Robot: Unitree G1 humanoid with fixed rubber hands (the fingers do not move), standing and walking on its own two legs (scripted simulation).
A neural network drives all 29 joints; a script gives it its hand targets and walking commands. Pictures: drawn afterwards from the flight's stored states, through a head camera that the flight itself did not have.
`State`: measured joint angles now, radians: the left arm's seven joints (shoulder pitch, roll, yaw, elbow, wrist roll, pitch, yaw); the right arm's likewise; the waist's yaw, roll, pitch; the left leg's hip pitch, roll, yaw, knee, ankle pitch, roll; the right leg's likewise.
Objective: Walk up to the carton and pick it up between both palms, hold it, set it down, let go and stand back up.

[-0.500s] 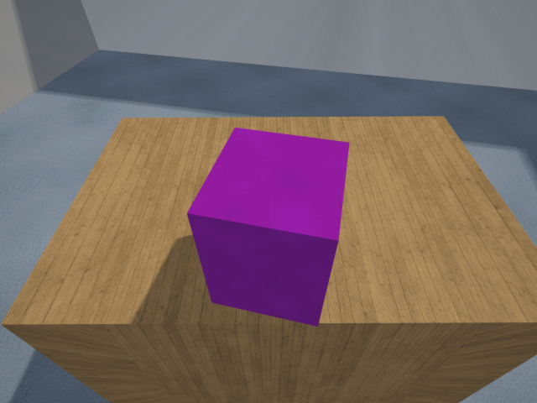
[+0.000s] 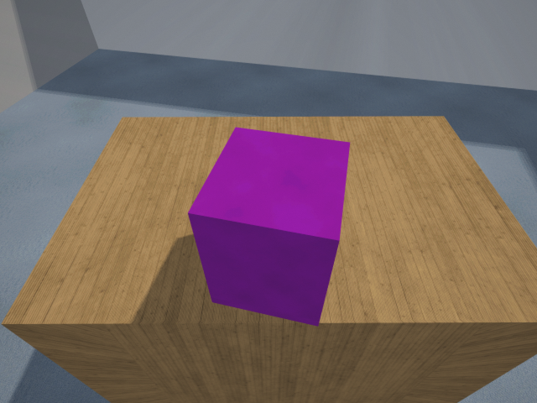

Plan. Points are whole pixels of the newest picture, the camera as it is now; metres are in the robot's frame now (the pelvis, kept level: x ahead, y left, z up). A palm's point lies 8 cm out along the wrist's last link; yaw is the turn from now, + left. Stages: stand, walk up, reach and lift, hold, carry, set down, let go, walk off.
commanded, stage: stand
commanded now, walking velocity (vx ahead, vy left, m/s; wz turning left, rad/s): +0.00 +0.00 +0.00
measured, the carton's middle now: (277, 227) +0.41 +0.01 +0.03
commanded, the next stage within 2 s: none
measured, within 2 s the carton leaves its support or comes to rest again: neither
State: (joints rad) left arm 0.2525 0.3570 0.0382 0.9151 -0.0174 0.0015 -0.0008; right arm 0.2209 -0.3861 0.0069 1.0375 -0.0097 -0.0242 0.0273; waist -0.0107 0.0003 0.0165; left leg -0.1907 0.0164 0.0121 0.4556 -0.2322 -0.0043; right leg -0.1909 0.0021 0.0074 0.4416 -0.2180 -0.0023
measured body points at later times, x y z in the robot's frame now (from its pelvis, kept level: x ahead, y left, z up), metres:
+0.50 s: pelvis +0.00 +0.00 +0.00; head -0.01 +0.00 +0.45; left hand +0.07 +0.31 -0.12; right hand +0.05 -0.31 -0.12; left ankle +0.01 +0.12 -0.74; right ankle +0.01 -0.12 -0.74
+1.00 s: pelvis +0.00 +0.00 +0.00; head +0.00 +0.01 +0.45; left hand +0.07 +0.31 -0.12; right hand +0.05 -0.31 -0.12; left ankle +0.01 +0.12 -0.74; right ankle +0.01 -0.12 -0.74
